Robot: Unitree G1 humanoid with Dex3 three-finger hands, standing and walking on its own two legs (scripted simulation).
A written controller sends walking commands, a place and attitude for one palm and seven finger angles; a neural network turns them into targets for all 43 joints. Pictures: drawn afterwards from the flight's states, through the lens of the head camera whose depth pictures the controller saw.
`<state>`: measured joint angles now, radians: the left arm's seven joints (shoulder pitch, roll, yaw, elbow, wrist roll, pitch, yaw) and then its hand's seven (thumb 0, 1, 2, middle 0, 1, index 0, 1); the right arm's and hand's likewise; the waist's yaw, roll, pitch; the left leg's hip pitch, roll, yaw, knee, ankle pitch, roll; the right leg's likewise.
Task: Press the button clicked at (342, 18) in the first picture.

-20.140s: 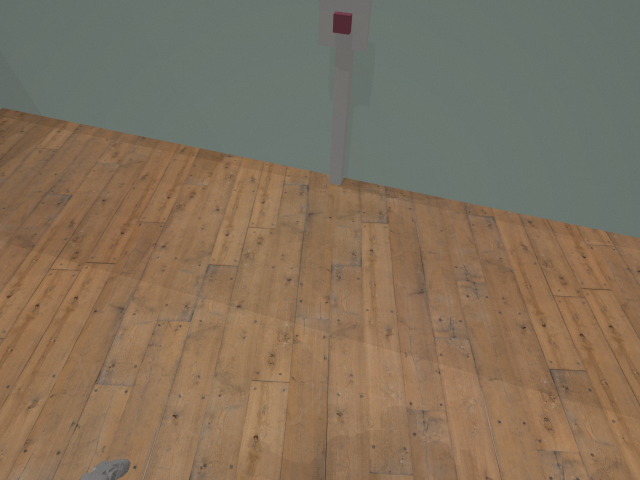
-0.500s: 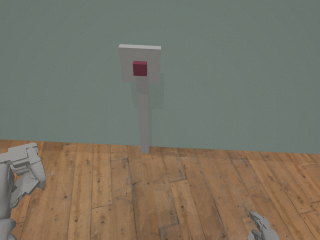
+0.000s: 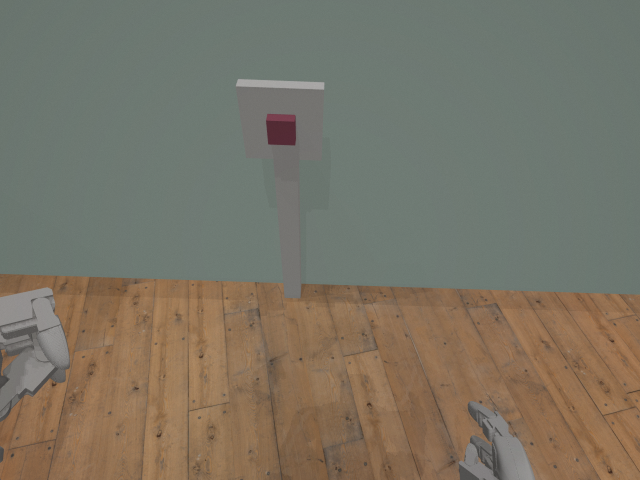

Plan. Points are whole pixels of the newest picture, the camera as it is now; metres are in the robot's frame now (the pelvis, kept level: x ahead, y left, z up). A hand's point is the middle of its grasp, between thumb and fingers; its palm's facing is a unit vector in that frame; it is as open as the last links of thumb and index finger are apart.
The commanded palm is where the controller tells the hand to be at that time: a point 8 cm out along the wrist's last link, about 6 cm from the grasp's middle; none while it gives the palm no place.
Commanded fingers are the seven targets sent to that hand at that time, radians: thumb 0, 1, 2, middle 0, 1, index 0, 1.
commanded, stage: let the arm hang, fingers relaxed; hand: left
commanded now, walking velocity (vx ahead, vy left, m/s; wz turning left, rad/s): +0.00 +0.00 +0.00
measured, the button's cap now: (281, 129) +0.79 +0.14 -0.01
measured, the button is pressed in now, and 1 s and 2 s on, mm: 0 0 0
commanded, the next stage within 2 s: stand and wait in 1.10 s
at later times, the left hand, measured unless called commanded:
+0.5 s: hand out of the picture -0.04 +0.19 -0.17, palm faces +0.03 -0.97 -0.23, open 4.7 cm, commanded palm none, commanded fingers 0.00 0.90 0.90 -0.35 -0.46 -0.35 -0.46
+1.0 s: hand out of the picture -0.02 +0.16 -0.18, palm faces +0.04 -0.98 -0.19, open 7.3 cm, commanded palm none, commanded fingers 0.00 0.90 0.90 -0.20 -0.30 -0.20 -0.30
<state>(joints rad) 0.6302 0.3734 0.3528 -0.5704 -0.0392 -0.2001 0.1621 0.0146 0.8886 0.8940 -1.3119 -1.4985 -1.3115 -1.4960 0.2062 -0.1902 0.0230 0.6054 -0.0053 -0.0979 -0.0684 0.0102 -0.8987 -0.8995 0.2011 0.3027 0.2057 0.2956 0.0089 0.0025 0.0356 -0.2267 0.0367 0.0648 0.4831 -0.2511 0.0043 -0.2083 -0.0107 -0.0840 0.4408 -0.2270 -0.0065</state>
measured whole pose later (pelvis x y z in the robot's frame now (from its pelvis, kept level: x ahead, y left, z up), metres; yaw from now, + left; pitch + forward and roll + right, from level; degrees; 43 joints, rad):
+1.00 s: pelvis -0.02 +0.00 +0.00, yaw +0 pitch -2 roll +0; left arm 0.26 0.13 0.02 1.14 0.01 0.00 0.03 0.01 0.93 0.89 -0.21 -0.31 -0.21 -0.30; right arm 0.33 -0.11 0.00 1.13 -0.03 0.01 -0.03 0.00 -0.90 -0.90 0.20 0.30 0.20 0.29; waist -0.02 0.01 0.04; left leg -0.21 0.02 0.06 0.44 -0.20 0.00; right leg -0.21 -0.02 -0.09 0.44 -0.20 -0.02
